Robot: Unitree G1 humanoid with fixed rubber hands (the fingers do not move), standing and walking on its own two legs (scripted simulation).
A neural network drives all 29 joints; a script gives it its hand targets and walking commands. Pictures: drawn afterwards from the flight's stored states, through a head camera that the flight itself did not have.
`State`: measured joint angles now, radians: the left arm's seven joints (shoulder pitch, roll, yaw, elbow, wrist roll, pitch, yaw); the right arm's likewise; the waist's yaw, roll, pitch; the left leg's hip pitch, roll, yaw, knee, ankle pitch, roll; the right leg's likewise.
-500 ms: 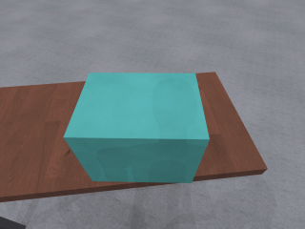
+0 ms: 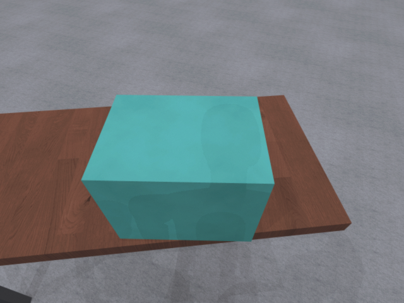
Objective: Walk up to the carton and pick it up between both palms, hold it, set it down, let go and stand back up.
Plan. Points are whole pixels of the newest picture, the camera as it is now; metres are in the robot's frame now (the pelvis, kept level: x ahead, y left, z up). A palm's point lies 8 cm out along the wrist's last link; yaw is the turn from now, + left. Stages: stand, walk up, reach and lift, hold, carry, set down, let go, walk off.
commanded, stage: stand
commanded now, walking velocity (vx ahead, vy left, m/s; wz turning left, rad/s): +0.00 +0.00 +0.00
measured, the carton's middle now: (185, 170) +0.39 +0.05 +0.02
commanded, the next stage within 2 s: reach and lift in 0.16 s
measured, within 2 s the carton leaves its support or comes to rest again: neither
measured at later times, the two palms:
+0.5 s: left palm (96, 290) +0.17 +0.23 -0.10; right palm (284, 286) +0.18 -0.16 -0.10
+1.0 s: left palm (87, 300) +0.14 +0.23 -0.07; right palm out of the picture +0.11 -0.19 -0.07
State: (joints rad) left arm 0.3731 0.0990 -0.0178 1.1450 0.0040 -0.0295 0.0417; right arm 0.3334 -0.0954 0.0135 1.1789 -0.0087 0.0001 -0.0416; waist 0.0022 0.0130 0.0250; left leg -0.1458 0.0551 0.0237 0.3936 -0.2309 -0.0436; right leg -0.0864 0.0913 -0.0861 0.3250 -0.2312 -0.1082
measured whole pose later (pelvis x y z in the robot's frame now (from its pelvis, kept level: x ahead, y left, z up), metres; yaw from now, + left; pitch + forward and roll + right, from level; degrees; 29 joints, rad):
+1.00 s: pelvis -0.06 +0.05 -0.01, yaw -2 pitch +0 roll +0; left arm 0.06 0.15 0.00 0.29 -0.08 0.63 0.03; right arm 0.09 -0.27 0.01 0.55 0.18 0.25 0.13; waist -0.01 -0.03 0.01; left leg -0.31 0.04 0.11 0.51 -0.20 0.02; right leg -0.28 0.05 -0.02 0.49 -0.22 -0.04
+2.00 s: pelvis -0.03 +0.05 +0.00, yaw -2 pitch -2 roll +0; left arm 0.29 0.30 -0.03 0.46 -0.21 -0.18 0.02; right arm 0.31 -0.26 -0.04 0.49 0.27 -0.22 0.10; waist 0.01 -0.02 0.02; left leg -0.17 0.00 0.05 0.39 -0.20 0.02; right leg -0.13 0.04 -0.03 0.36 -0.20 -0.04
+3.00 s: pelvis -0.03 +0.04 +0.01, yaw -2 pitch -1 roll +0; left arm -0.12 0.40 0.06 0.38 -0.32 0.06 -0.04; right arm -0.01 -0.37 -0.04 0.31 0.40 0.03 0.02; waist 0.01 -0.02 -0.02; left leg -0.15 0.00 0.04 0.32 -0.16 0.01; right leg -0.12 0.04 -0.01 0.31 -0.18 -0.04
